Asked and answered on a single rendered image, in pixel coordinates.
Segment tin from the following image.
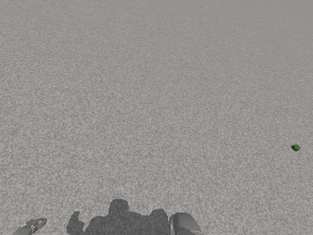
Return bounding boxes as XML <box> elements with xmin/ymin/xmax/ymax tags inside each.
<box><xmin>292</xmin><ymin>144</ymin><xmax>300</xmax><ymax>151</ymax></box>

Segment left robot hand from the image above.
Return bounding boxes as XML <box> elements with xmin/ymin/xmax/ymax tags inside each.
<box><xmin>13</xmin><ymin>218</ymin><xmax>47</xmax><ymax>235</ymax></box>

